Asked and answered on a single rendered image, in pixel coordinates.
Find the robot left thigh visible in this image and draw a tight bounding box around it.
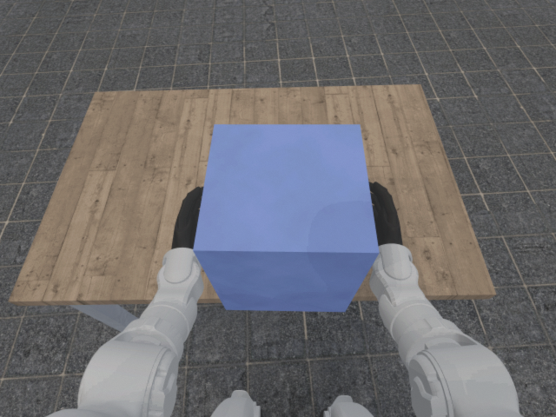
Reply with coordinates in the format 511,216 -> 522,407
210,397 -> 261,417

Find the robot left upper arm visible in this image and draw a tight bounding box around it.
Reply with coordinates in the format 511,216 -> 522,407
46,341 -> 179,417

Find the table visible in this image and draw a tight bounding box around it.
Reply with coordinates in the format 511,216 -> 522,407
8,84 -> 496,332

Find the left robot shin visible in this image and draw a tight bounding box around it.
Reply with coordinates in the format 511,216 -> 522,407
231,390 -> 252,400

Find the robot right upper arm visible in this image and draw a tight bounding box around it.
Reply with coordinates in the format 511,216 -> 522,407
408,345 -> 523,417

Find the right robot forearm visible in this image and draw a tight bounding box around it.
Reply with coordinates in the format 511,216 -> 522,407
369,243 -> 520,411

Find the left robot forearm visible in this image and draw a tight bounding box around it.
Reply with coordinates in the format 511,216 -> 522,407
77,248 -> 204,407

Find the carton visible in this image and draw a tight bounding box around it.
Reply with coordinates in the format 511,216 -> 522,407
193,124 -> 380,312

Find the left robot hand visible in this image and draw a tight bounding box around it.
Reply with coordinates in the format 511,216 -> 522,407
171,187 -> 203,249

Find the right robot hand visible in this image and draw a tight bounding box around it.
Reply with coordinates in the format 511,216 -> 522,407
369,182 -> 403,246

